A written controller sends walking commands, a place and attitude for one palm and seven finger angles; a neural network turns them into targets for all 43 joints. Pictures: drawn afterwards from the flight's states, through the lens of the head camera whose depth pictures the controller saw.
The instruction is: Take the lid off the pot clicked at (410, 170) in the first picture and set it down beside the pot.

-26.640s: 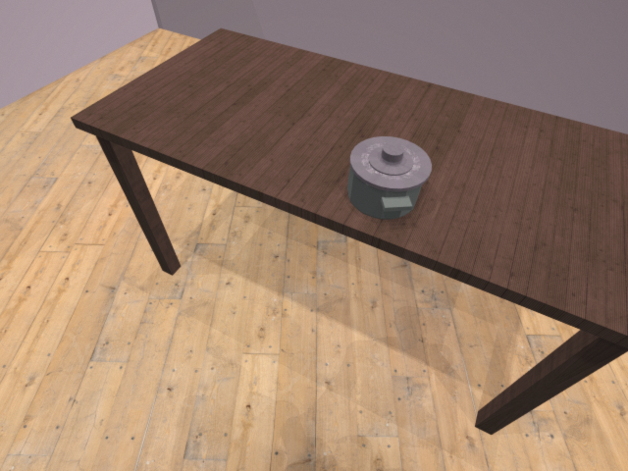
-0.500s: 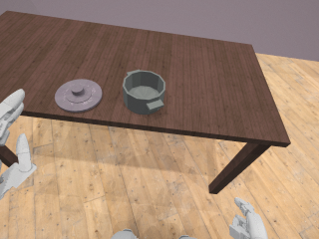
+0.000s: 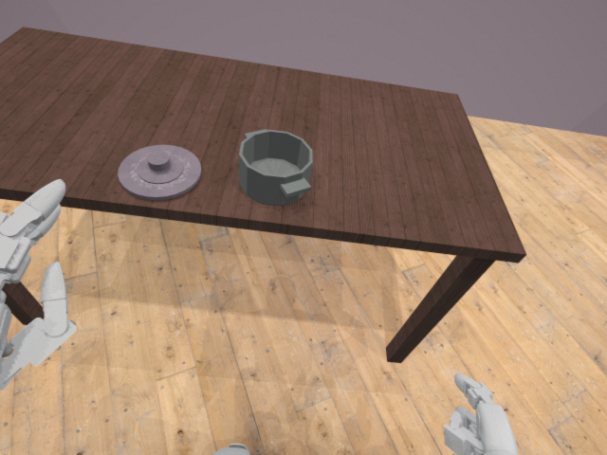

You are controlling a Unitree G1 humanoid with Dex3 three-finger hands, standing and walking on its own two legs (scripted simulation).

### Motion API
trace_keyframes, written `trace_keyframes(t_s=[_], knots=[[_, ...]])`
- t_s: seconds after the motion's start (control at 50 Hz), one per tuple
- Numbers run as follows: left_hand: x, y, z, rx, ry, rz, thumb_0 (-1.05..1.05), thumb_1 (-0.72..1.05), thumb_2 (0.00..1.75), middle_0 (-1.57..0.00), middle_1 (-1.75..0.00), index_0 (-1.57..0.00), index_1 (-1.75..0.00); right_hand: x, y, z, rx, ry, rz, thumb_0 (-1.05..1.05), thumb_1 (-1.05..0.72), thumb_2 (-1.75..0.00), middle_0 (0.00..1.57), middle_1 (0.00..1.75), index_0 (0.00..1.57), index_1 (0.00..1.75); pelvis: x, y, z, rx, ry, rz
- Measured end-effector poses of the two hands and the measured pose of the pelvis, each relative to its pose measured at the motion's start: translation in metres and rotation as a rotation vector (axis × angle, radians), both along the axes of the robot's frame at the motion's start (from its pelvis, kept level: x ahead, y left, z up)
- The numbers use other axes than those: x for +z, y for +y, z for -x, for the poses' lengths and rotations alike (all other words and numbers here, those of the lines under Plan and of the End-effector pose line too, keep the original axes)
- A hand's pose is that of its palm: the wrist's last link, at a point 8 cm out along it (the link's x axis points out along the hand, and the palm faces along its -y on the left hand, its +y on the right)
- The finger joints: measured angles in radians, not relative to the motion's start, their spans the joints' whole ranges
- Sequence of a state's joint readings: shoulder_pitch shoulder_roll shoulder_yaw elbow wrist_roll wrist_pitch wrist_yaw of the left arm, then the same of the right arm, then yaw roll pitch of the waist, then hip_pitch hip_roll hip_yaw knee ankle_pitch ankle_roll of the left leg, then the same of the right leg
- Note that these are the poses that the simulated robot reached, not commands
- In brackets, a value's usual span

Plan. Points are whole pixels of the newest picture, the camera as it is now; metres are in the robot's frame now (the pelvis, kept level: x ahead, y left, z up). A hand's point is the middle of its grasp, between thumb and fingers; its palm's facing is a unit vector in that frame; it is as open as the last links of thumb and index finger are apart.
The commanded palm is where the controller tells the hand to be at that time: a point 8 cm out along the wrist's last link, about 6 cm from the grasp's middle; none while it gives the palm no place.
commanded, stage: step back with the hand held close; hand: left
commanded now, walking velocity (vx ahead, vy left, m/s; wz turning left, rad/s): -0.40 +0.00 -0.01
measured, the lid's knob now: (158, 161) +0.63 +0.30 -0.03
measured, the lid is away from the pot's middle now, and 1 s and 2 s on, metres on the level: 0.23 0.23 0.23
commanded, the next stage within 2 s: stop stepping back and stand still in 0.12 s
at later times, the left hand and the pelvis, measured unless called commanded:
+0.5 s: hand out of the picture +0.07 +0.27 +0.18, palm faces +0.23 -0.89 -0.39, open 7.4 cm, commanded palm +0.01 +0.32 +0.19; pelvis -0.13 +0.05 +0.00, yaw -3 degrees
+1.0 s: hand out of the picture -0.07 +0.33 +0.18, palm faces +0.28 -0.86 -0.44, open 7.4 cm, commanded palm none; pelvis -0.25 +0.10 +0.01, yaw +0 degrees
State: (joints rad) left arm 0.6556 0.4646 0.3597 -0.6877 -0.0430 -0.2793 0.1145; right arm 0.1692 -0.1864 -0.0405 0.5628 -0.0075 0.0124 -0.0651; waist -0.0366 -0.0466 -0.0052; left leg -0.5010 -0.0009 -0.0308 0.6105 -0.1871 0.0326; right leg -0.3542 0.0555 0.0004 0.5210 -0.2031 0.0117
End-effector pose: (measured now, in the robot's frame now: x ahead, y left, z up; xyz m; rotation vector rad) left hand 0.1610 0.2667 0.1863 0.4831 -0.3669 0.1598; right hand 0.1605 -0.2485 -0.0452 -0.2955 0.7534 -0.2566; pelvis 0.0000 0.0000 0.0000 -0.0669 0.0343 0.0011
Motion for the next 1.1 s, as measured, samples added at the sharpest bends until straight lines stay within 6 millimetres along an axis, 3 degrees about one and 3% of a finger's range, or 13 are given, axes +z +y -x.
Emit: trace_keyframes(t_s=[0.14, 0.22, 0.26, 0.3, 0.42, 0.54, 0.62, 0.68, 0.82, 0.96, 1.02, 1.06, 1.1], knots=[[0.0, 0.029, 0.037, 0.07, -0.003, 0.026, 0.02, 0.89, 0.9, -0.21, -0.3, -0.22, -0.3, 0.006, 0.021, 0.04, 0.04, -0.022, 0.002, 0.01, -0.9, -0.9, 0.2, 0.3, 0.2, 0.3, 0.005, 0.011, 0.033, -0.013, -0.016, 0.034], [0.001, 0.026, 0.061, 0.061, -0.004, 0.059, 0.02, 0.89, 0.9, -0.21, -0.3, -0.21, -0.3, 0.003, 0.034, 0.065, 0.08, -0.023, -0.021, 0.01, -0.9, -0.9, 0.2, 0.3, 0.21, 0.3, 0.006, 0.013, 0.055, -0.044, -0.003, 0.036], [-0.018, 0.024, 0.065, 0.044, 0.042, 0.048, 0.02, 0.9, 0.9, -0.21, -0.3, -0.21, -0.3, -0.01, 0.033, 0.077, 0.092, -0.032, -0.042, 0.01, -0.9, -0.9, 0.2, 0.3, 0.21, 0.3, -0.005, 0.017, 0.07, -0.059, -0.007, 0.02], [-0.023, 0.022, 0.069, 0.013, 0.049, 0.087, 0.02, 0.89, 0.9, -0.21, -0.3, -0.21, -0.3, -0.017, 0.034, 0.094, 0.061, -0.01, -0.033, 0.01, -0.9, -0.9, 0.2, 0.3, 0.21, 0.3, -0.009, 0.022, 0.084, -0.058, -0.032, 0.042], [-0.009, 0.033, 0.097, -0.056, -0.066, 0.081, 0.02, 0.89, 0.9, -0.21, -0.3, -0.22, -0.3, -0.01, 0.046, 0.143, -0.035, -0.029, 0.0, 0.02, -0.9, -0.9, 0.2, 0.3, 0.21, 0.3, -0.015, 0.04, 0.106, -0.059, -0.05, 0.042], [0.005, 0.058, 0.135, 0.0, 0.021, 0.024, 0.02, 0.89, 0.9, -0.21, -0.3, -0.22, -0.3, 0.0, 0.075, 0.184, -0.013, -0.026, -0.071, 0.02, -0.9, -0.9, 0.2, 0.3, 0.2, 0.3, 0.005, 0.05, 0.145, -0.048, -0.055, 0.014], [0.0, 0.063, 0.181, 0.011, 0.079, -0.008, 0.02, 0.89, 0.9, -0.21, -0.3, -0.21, -0.3, -0.006, 0.085, 0.202, 0.041, -0.018, -0.073, 0.01, -0.9, -0.9, 0.2, 0.3, 0.21, 0.3, -0.001, 0.061, 0.174, -0.055, -0.058, -0.023], [-0.002, 0.076, 0.203, 0.032, 0.038, 0.041, 0.02, 0.89, 0.9, -0.21, -0.3, -0.22, -0.3, -0.009, 0.092, 0.217, 0.046, 0.028, -0.048, 0.02, -0.9, -0.9, 0.2, 0.3, 0.21, 0.3, 0.0, 0.07, 0.187, -0.041, -0.054, -0.025], [-0.006, 0.114, 0.224, 0.122, -0.059, 0.089, 0.02, 0.89, 0.9, -0.21, -0.3, -0.21, -0.3, -0.006, 0.117, 0.236, 0.041, -0.103, -0.029, 0.02, -0.9, -0.9, 0.2, 0.3, 0.21, 0.3, -0.009, 0.1, 0.225, -0.035, -0.069, -0.04], [0.008, 0.11, 0.253, 0.088, 0.07, 0.055, 0.02, 0.9, 0.9, -0.21, -0.3, -0.21, -0.3, 0.003, 0.149, 0.265, 0.069, -0.077, -0.132, 0.02, -0.9, -0.9, 0.2, 0.3, 0.21, 0.3, 0.015, 0.104, 0.245, -0.021, -0.053, -0.007], [0.009, 0.108, 0.272, 0.093, 0.07, -0.016, 0.02, 0.89, 0.9, -0.21, -0.3, -0.21, -0.3, -0.008, 0.151, 0.268, 0.104, -0.066, -0.136, 0.01, -0.9, -0.9, 0.2, 0.3, 0.21, 0.3, 0.004, 0.103, 0.255, -0.003, -0.028, -0.039], [-0.016, 0.116, 0.272, 0.114, 0.115, -0.035, 0.01, 0.89, 0.9, -0.21, -0.3, -0.21, -0.3, -0.025, 0.147, 0.269, 0.149, -0.03, -0.135, 0.01, -0.9, -0.9, 0.2, 0.3, 0.21, 0.3, -0.005, 0.109, 0.265, 0.023, -0.032, -0.017], [-0.069, 0.133, 0.264, 0.184, 0.286, 0.046, 0.01, 0.9, 0.9, -0.21, -0.3, -0.21, -0.3, -0.04, 0.143, 0.275, 0.164, 0.044, -0.135, 0.01, -0.9, -0.9, 0.2, 0.3, 0.21, 0.3, -0.008, 0.116, 0.269, 0.057, -0.033, -0.016]])
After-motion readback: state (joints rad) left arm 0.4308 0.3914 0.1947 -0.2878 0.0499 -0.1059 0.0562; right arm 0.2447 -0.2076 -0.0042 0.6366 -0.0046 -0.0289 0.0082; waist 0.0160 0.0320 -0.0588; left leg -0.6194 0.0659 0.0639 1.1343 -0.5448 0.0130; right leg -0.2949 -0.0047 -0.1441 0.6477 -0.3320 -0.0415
